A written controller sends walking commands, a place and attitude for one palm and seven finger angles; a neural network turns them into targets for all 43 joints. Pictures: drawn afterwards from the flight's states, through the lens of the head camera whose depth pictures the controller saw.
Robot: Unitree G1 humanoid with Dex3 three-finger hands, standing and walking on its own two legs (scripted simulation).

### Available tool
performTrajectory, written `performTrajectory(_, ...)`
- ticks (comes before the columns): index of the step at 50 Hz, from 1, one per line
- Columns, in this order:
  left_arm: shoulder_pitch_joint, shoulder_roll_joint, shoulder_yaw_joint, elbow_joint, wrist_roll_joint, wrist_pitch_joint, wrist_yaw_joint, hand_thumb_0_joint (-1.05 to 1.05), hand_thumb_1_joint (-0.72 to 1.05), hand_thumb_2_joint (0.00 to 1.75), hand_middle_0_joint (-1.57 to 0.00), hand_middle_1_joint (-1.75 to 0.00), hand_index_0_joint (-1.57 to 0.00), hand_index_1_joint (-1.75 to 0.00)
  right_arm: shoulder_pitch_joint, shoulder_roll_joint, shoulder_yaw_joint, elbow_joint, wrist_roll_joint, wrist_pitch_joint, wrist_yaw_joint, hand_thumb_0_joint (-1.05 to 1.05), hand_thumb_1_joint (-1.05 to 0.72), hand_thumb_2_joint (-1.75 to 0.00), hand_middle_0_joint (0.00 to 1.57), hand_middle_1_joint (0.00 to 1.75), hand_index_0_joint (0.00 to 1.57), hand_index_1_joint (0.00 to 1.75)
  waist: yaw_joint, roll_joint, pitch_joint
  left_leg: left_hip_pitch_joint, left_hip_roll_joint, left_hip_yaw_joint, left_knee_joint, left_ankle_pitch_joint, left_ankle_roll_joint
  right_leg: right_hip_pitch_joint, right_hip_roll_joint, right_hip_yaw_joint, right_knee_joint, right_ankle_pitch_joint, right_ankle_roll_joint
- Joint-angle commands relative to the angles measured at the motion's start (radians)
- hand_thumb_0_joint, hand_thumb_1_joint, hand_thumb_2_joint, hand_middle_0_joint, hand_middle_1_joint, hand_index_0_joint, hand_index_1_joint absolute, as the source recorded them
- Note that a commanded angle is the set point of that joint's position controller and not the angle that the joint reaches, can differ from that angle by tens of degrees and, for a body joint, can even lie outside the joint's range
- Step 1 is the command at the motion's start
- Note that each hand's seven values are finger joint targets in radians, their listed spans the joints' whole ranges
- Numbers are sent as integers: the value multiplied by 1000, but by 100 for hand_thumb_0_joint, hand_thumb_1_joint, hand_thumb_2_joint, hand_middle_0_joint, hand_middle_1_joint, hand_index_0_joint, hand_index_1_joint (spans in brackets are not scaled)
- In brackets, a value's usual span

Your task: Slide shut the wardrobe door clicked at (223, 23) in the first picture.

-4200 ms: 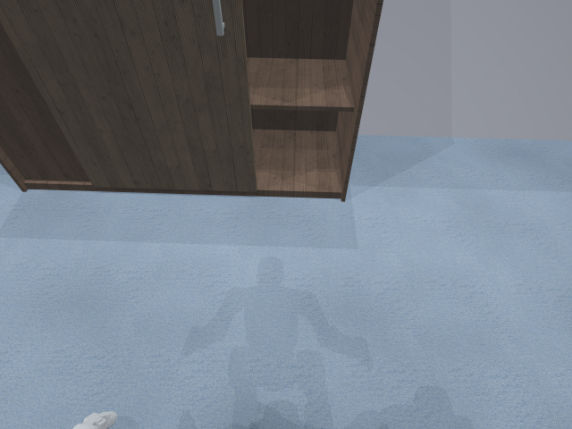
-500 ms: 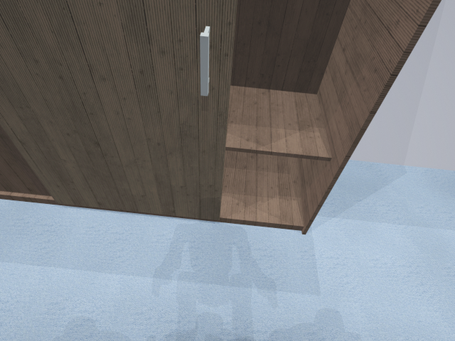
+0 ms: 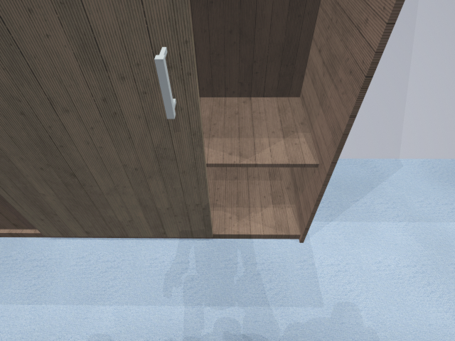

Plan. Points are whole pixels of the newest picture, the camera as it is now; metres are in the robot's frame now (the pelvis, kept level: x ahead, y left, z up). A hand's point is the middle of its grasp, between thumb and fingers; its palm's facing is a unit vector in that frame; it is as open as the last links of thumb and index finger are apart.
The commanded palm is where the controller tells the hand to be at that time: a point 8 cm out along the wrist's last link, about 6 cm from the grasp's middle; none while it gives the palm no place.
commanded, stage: take the last steps up to it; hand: left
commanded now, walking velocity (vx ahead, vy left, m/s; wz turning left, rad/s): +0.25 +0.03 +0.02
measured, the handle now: (167, 84) +0.65 +0.17 +0.12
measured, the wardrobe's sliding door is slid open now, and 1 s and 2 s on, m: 0.42 0.42 0.42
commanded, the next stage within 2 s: come to a stop and stand still in 0.34 s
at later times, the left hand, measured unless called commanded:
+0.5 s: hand out of the picture +0.12 +0.22 -0.18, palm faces +0.06 -0.99 -0.14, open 7.4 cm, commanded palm none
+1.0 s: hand (138, 300) +0.24 +0.21 -0.16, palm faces +0.03 -0.97 -0.25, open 7.4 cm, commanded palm none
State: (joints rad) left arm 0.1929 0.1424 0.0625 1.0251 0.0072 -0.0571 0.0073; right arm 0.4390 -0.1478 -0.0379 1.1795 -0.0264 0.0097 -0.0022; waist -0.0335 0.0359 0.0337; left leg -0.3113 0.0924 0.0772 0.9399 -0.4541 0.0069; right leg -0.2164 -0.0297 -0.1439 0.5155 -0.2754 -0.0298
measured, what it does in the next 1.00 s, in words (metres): walks ahead: left foot, then right foot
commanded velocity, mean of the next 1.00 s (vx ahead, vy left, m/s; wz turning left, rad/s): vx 0.00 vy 0.01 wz -0.01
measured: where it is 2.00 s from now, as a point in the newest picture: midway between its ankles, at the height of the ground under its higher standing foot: outside the picture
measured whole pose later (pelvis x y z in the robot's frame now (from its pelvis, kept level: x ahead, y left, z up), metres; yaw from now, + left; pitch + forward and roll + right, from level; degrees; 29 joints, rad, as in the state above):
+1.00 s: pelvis +0.16 +0.03 +0.01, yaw -1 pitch +0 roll +2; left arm 0.15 0.14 0.04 1.01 0.02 0.01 0.04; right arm 0.20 -0.19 -0.05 1.06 -0.01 0.05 -0.02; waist 0.00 0.03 0.08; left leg -0.31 0.02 0.02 0.84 -0.49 -0.04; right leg -0.29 -0.04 -0.08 0.49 -0.20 -0.04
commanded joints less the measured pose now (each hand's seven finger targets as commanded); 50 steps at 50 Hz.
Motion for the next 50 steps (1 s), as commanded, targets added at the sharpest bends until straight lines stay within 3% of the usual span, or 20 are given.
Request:
performTrajectory(1, 123, 110, 8, 17, 19, 0, 16, 0, 90, 90, -20, -30, -20, -30, -71, -32, -27, -111, -3, -28, 7, 0, -90, -90, 20, 30, 20, 30, 30, -122, 95, -260, 60, -30, 104, 112, -19, 22, -294, 264, -373, -56, -126)
performTrajectory(4, 132, 117, -3, 29, 18, -10, 11, 0, 90, 90, -20, -30, -20, -30, -88, -26, -25, -122, 0, -23, 17, 0, -90, -90, 20, 30, 20, 30, 22, -158, 95, -214, 42, 5, -4, 183, -33, -5, -253, 175, -372, 66, -116)
performTrajectory(10, 184, 165, 3, 63, 22, -12, 9, 0, 90, 90, -20, -30, -20, -30, -214, -48, -18, -186, 7, -41, 30, 0, -90, -90, 20, 30, 20, 30, 44, -172, 76, -128, 8, 34, -230, 204, -11, 48, -256, 153, -305, 172, -116)
performTrajectory(13, 175, 157, 6, 68, 16, 1, 10, 0, 90, 90, -20, -30, -20, -30, -160, -69, -17, -172, 3, -52, 22, 0, -90, -90, 20, 30, 20, 30, 3, -140, 68, 70, -30, 63, -386, 265, -1, -11, -211, 116, -194, 159, -80)
performTrajectory(14, 183, 137, 1, 70, 14, 6, 9, 0, 90, 90, -20, -30, -20, -30, -79, -102, -23, -146, 0, -60, 15, 0, -90, -90, 20, 30, 20, 30, -29, -61, 20, 214, -31, 46, -456, 284, 4, -47, -162, 84, -40, 185, -59)
performTrajectory(15, 209, 97, -5, 59, 10, 10, 3, 0, 90, 90, -20, -30, -20, -30, 26, -193, -42, -128, -11, -67, 3, 0, -90, -90, 20, 30, 20, 30, -57, 136, -55, 361, 128, -155, -528, 323, 60, -165, -64, 20, 200, 18, -16)
performTrajectory(16, 213, 60, -12, 32, 6, 10, -1, 0, 90, 90, -20, -30, -20, -30, 96, -275, -56, -120, -7, -61, -7, 0, -90, -90, 20, 30, 20, 30, -64, 313, -96, 415, 319, -412, -652, 370, 149, -303, 31, -17, 469, -337, 15)
performTrajectory(17, 193, 75, -12, 24, 13, 16, 7, 0, 90, 90, -20, -30, -20, -30, 67, -257, -49, -118, -2, -55, -20, 0, -90, -90, 20, 30, 20, 30, -63, 261, -109, 373, 339, -437, -702, 259, 172, -341, 2, 88, 616, -338, 0)
performTrajectory(20, 149, 72, -8, 46, 17, 18, -11, 0, 90, 90, -20, -30, -20, -30, -124, -126, -10, -166, 7, -69, -24, 0, -90, -90, 20, 30, 20, 30, 13, 49, 24, 123, 243, -233, -741, 273, 160, -313, -85, 127, 647, -122, 4)
performTrajectory(22, 205, 41, -13, 65, 18, 32, -8, 0, 90, 90, -20, -30, -20, -30, -153, -110, -1, -166, 10, -79, -27, 0, -90, -90, 20, 30, 20, 30, 48, 74, -11, 108, 191, -120, -738, 434, 145, -250, -80, 113, 577, -72, 22)
performTrajectory(25, 215, 23, -23, 78, 9, 55, 11, 0, 90, 90, -20, -30, -20, -30, -169, -86, 6, -160, 12, -76, -39, 0, -90, -90, 20, 30, 20, 30, 63, 1, -43, 112, 188, -67, -683, 795, 151, -160, -73, 128, 409, -42, 48)
performTrajectory(32, 140, 78, -17, 29, 14, 85, 28, 0, 90, 90, -20, -30, -20, -30, -181, -142, -21, -131, 8, -24, -45, 0, -90, -90, 20, 30, 20, 30, 48, 98, -4, 123, 200, -77, -592, 807, 140, -76, -34, 89, 143, -18, 44)
performTrajectory(34, 147, 99, -10, 20, 16, 82, 29, 0, 90, 90, -20, -30, -20, -30, -179, -143, -29, -132, 11, -13, -43, 0, -90, -90, 20, 30, 20, 30, 58, 78, -6, 109, 173, -75, -533, 731, 108, -24, -35, 94, 35, 86, 35)
performTrajectory(35, 146, 125, -6, 12, 18, 74, 31, 0, 90, 90, -20, -30, -20, -30, -171, -134, -31, -131, 13, -10, -40, 0, -90, -90, 20, 30, 20, 30, 60, 8, -13, 80, 138, -66, -486, 649, 75, 15, -56, 130, -32, 251, 25)
performTrajectory(37, 125, 189, 1, -3, 19, 62, 35, 0, 90, 90, -20, -30, -20, -30, -139, -83, -29, -144, 22, 1, -30, 0, -90, -90, 20, 30, 20, 30, 34, -166, -66, 19, -15, 33, -331, 290, -8, 58, -247, 326, -62, 660, -77)
performTrajectory(38, 123, 220, 9, -4, 15, 53, 36, 0, 90, 90, -20, -30, -20, -30, -137, -62, -23, -149, 22, 14, -29, 0, -90, -90, 20, 30, 20, 30, 42, -282, -108, -8, -68, 30, -209, -23, -26, 82, -321, 383, -113, 811, -151)
performTrajectory(39, 117, 210, 8, -9, 14, 53, 39, 0, 90, 90, -20, -30, -20, -30, -163, -74, -29, -158, 22, 24, -30, 0, -90, -90, 20, 30, 20, 30, 62, -254, -126, -29, -70, -35, -74, -131, -23, 79, -350, 388, -134, 843, -194)
performTrajectory(42, 43, 191, 10, -34, 17, 56, 46, 0, 90, 90, -20, -30, -20, -30, -167, -64, -27, -151, 23, 31, -30, 0, -90, -90, 20, 30, 20, 30, 40, -133, -97, -83, -69, -95, 71, -72, -33, 80, -296, 308, -122, 761, -196)
performTrajectory(45, 31, 199, 16, -38, 19, 55, 44, 0, 90, 90, -20, -30, -20, -30, -169, -70, -27, -154, 22, 33, -24, 0, -90, -90, 20, 30, 20, 30, 48, -162, -96, -74, -65, -81, -14, -50, -52, 110, -273, 276, -135, 687, -175)
performTrajectory(50, 37, 216, 24, -30, 23, 59, 39, 0, 90, 90, -20, -30, -20, -30, -167, -65, -18, -167, 23, 20, -19, 0, -90, -90, 20, 30, 20, 30, 63, -200, -106, 0, -68, -51, -258, -6, -49, 112, -253, 304, -169, 453, -162)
